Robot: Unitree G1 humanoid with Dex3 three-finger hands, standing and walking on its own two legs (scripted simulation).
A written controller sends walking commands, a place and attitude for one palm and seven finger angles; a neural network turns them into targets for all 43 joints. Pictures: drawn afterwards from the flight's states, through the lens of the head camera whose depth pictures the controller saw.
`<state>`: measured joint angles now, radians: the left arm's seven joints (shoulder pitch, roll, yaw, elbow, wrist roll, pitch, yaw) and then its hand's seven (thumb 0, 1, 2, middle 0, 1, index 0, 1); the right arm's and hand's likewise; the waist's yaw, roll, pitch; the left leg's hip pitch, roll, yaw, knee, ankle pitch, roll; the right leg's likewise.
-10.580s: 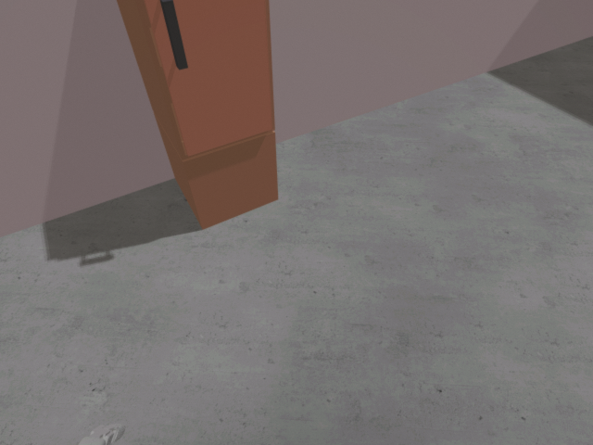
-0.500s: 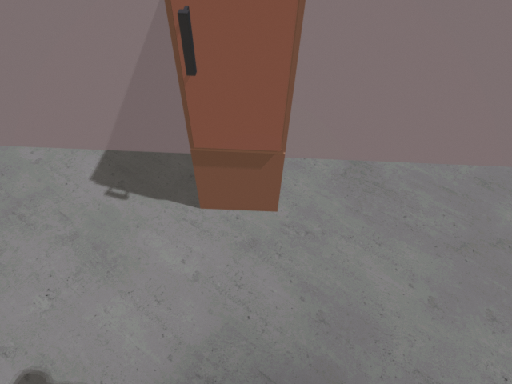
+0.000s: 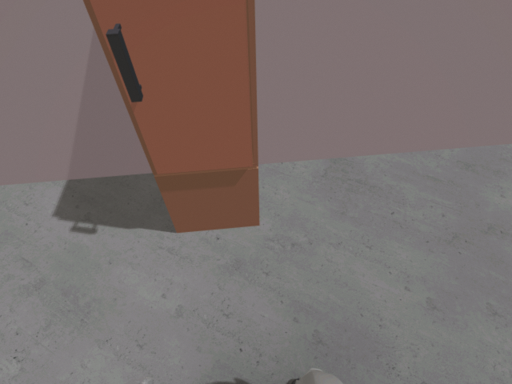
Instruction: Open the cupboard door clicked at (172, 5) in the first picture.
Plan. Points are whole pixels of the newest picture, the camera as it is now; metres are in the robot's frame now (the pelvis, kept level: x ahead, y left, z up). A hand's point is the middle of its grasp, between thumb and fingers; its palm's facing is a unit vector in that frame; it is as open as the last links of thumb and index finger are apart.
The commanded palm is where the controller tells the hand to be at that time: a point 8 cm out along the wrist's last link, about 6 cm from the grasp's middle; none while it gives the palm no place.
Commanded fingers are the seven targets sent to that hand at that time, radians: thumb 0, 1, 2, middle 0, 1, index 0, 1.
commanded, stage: take the last steps up to it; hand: left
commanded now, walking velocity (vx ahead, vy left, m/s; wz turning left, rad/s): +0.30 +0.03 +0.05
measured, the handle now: (127, 63) +0.81 +0.33 +0.09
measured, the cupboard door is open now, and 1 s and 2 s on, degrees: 0 0 0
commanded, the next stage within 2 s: come to a stop and stand still in 0.62 s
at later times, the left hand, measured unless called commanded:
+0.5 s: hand out of the picture +0.11 +0.18 -0.17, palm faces +0.16 -0.98 -0.14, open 7.3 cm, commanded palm none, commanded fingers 0.00 0.90 0.90 -0.20 -0.30 -0.20 -0.30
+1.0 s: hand (165, 280) +0.35 +0.21 -0.15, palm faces +0.01 -0.97 -0.25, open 7.3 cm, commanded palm none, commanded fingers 0.00 0.90 0.90 -0.20 -0.30 -0.20 -0.30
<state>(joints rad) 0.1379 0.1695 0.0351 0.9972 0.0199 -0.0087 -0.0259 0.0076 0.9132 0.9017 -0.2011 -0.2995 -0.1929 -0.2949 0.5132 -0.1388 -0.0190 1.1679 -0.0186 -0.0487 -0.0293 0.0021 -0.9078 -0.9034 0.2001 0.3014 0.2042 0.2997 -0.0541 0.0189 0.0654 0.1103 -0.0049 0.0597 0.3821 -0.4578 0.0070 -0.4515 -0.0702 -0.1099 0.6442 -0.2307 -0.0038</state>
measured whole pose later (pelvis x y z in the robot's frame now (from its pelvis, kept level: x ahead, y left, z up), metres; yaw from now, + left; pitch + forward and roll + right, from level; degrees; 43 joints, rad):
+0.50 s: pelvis +0.17 +0.02 +0.01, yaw +3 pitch -1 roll -2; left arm 0.40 0.14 0.04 1.12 0.03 -0.04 0.00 0.00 0.92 0.90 -0.20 -0.30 -0.20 -0.30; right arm 0.20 -0.18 -0.05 1.02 -0.02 -0.04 0.02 0.00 -0.92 -0.90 0.19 0.30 0.20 0.30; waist 0.05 0.01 0.00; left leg -0.34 0.09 0.10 0.56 -0.22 -0.02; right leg -0.10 -0.05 -0.16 0.47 -0.34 0.02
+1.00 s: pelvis +0.28 +0.02 +0.01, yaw +1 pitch -1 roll +1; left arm 0.17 0.15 0.03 1.04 0.02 0.00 0.03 0.00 0.92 0.90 -0.20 -0.30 -0.19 -0.29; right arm 0.31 -0.10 -0.04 1.13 0.00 0.01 -0.03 0.00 -0.91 -0.90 0.20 0.30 0.20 0.30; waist -0.03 0.03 0.08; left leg -0.18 0.03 0.13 0.64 -0.44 -0.01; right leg -0.35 -0.06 -0.09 0.60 -0.23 -0.02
